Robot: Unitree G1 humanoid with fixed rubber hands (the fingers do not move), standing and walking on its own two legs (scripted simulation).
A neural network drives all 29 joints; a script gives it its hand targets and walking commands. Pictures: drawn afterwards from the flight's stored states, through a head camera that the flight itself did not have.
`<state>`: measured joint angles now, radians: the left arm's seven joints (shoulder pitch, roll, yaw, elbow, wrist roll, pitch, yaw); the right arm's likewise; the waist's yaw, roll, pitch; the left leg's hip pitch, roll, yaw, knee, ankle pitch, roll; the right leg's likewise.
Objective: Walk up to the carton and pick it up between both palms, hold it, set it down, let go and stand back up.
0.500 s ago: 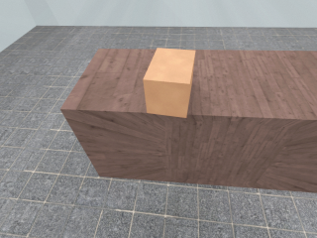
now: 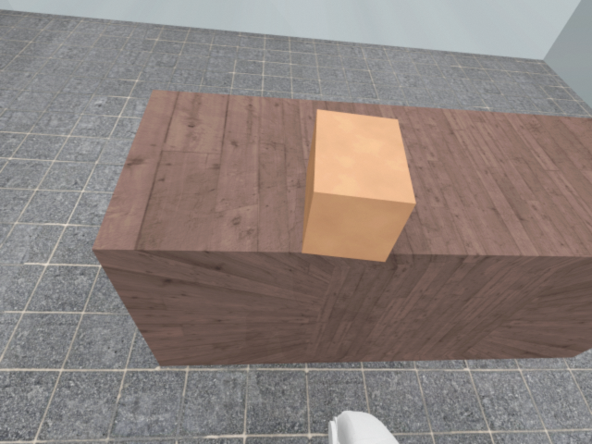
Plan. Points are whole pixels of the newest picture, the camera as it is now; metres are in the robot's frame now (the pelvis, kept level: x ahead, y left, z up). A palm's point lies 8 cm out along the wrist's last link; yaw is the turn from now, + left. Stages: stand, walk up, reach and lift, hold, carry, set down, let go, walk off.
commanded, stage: walk up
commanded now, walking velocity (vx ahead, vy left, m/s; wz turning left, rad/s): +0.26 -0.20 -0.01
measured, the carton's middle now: (350, 184) +0.59 -0.13 -0.03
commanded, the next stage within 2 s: none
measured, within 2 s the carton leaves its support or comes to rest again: neither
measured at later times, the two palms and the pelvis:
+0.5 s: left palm (203, 357) +0.29 +0.15 -0.18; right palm out of the picture +0.06 -0.27 -0.16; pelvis +0.19 -0.07 -0.04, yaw -1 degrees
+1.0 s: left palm (198, 395) +0.22 +0.15 -0.16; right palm (480, 408) +0.20 -0.32 -0.16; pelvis +0.19 -0.09 -0.02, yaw +1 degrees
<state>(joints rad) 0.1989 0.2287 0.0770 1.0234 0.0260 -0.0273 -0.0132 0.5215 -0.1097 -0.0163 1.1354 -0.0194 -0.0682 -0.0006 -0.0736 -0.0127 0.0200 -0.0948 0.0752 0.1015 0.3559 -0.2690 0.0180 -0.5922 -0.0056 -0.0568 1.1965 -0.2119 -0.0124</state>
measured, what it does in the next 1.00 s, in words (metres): walks ahead: right foot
